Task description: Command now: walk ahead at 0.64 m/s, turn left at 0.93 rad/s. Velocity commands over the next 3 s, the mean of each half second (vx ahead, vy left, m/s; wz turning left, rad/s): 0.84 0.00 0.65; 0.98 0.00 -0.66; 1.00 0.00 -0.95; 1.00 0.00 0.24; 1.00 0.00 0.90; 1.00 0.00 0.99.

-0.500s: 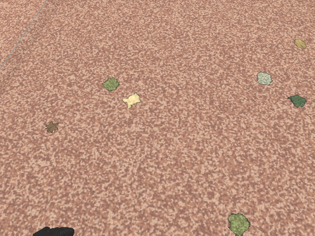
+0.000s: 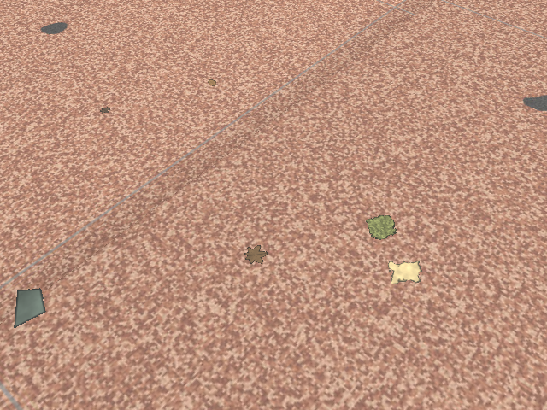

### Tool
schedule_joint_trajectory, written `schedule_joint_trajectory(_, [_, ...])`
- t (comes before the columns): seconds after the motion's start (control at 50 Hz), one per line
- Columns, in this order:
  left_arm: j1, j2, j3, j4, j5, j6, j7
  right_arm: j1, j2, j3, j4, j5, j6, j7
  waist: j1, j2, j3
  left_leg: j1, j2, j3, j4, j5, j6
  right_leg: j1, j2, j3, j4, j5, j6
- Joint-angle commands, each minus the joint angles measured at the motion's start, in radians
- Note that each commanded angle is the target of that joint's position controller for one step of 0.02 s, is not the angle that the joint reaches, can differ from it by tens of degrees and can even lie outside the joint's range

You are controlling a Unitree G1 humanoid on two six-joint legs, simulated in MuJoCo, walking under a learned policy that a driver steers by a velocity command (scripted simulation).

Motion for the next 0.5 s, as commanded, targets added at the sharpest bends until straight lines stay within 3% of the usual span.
schedule_joint_trajectory(0.02, [-0.016,0.169,0.049,-0.048,-0.001,-0.033,-0.006,-0.030,-0.046,-0.005,-0.087,0.007,-0.023,0.007,0.005,-0.122,-0.044,-0.155,0.058,-0.029,-0.033,0.059,0.014,0.180,-0.312,0.290,-0.226,-0.433,-0.168])
schedule_joint_trajectory(0.14, [0.004,0.221,0.065,-0.020,0.001,-0.032,-0.020,-0.095,-0.030,0.008,-0.115,0.011,-0.018,0.022,0.009,-0.135,0.029,-0.113,0.085,-0.004,-0.174,0.103,0.030,0.182,-0.339,0.109,-0.238,-0.384,-0.114])
schedule_joint_trajectory(0.22, [-0.011,0.244,0.071,-0.009,-0.004,-0.020,-0.032,-0.111,-0.034,0.011,-0.125,0.015,-0.010,0.034,-0.010,-0.144,0.078,-0.019,0.084,0.069,-0.263,0.005,0.071,0.185,-0.342,-0.006,-0.227,-0.392,-0.082])
schedule_joint_trajectory(0.26, [-0.031,0.241,0.069,-0.006,-0.008,-0.007,-0.042,-0.071,-0.047,0.006,-0.106,0.021,-0.008,0.038,-0.042,-0.130,0.091,0.081,0.054,0.132,-0.322,-0.032,0.105,0.172,-0.335,-0.066,-0.172,-0.368,-0.071])
schedule_joint_trajectory(0.28, [-0.053,0.230,0.063,-0.005,-0.011,0.000,-0.045,0.030,-0.051,-0.004,-0.062,0.021,-0.011,0.037,-0.104,-0.090,0.068,0.254,-0.006,0.190,-0.399,-0.005,0.131,0.101,-0.303,-0.126,-0.050,-0.251,-0.059])
schedule_joint_trajectory(0.3, [-0.057,0.195,0.048,-0.005,-0.002,0.002,-0.046,0.226,-0.108,-0.040,0.022,0.013,-0.017,0.035,-0.194,0.010,-0.010,0.507,-0.115,0.247,-0.461,-0.016,0.163,0.020,-0.222,-0.203,0.277,0.070,-0.043])
schedule_joint_trajectory(0.32, [-0.088,0.111,0.015,-0.041,0.032,-0.009,-0.042,0.437,-0.206,-0.071,0.098,0.009,-0.029,0.030,-0.268,0.306,0.008,0.755,-0.054,0.011,-0.573,-0.003,0.213,-0.317,-0.159,-0.176,0.766,-0.124,-0.001])
schedule_joint_trajectory(0.34, [-0.049,0.015,-0.019,-0.120,0.043,-0.049,-0.042,0.342,-0.279,-0.051,0.035,0.011,-0.055,0.032,-0.127,0.591,-0.039,0.833,0.132,-0.550,-0.802,-0.141,0.323,-0.684,-0.001,-0.008,1.085,-0.474,0.011])
schedule_joint_trajectory(0.36, [-0.120,0.135,0.002,-0.130,-0.028,-0.078,-0.047,0.329,-0.200,-0.033,-0.002,0.009,-0.084,0.048,-0.182,0.361,-0.111,0.845,0.239,-0.724,-0.967,-0.266,0.345,-0.767,-0.025,0.117,1.177,-0.374,-0.013])
schedule_joint_trajectory(0.38, [-0.144,0.146,0.003,-0.120,-0.070,-0.084,-0.055,0.327,-0.159,-0.021,0.009,-0.005,-0.097,0.054,-0.167,0.197,-0.075,0.840,0.288,-0.688,-0.938,-0.303,0.338,-0.839,-0.062,0.120,1.187,-0.291,-0.039])
schedule_joint_trajectory(0.4, [-0.137,0.102,-0.012,-0.094,-0.060,-0.079,-0.055,0.298,-0.131,-0.011,0.022,-0.011,-0.099,0.056,-0.140,0.106,-0.045,0.743,0.272,-0.573,-0.887,-0.295,0.315,-0.825,-0.114,0.118,1.161,-0.213,-0.046])
schedule_joint_trajectory(0.42, [-0.116,0.079,-0.020,-0.073,-0.043,-0.066,-0.055,0.213,-0.089,0.006,0.017,-0.021,-0.100,0.055,-0.097,0.092,0.005,0.608,0.225,-0.432,-0.859,-0.215,0.277,-0.764,-0.152,0.128,1.102,-0.104,-0.046])
schedule_joint_trajectory(0.44, [-0.059,0.078,-0.016,-0.042,-0.046,-0.047,-0.066,0.144,-0.051,0.022,0.007,-0.034,-0.104,0.050,-0.049,0.098,0.029,0.509,0.187,-0.315,-0.862,-0.098,0.239,-0.687,-0.169,0.150,1.064,-0.015,-0.038])
schedule_joint_trajectory(0.48, [-0.028,0.066,-0.010,-0.007,-0.063,-0.009,-0.077,0.144,-0.024,0.025,0.023,-0.047,-0.126,0.032,-0.041,0.072,0.043,0.472,0.153,-0.146,-0.916,0.108,0.163,-0.638,-0.128,0.202,1.013,0.090,-0.013])
schedule_joint_trajectory(0.5, [-0.042,0.058,-0.010,-0.009,-0.062,0.002,-0.077,0.161,-0.026,0.024,0.036,-0.050,-0.136,0.023,-0.042,0.058,0.058,0.483,0.141,-0.073,-0.942,0.213,0.140,-0.640,-0.105,0.221,0.964,0.138,-0.006])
